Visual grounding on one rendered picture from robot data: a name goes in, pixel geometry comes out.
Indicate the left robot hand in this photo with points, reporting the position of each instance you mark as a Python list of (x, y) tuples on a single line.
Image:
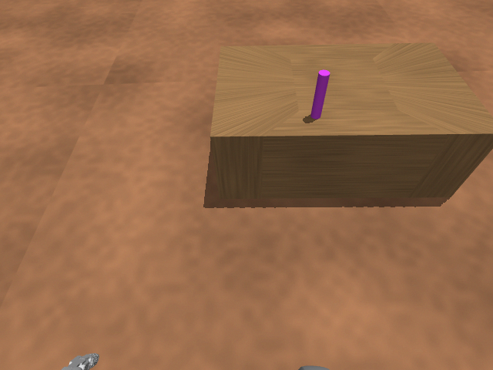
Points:
[(83, 362)]

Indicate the can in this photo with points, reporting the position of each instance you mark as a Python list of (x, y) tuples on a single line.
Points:
[(320, 92)]

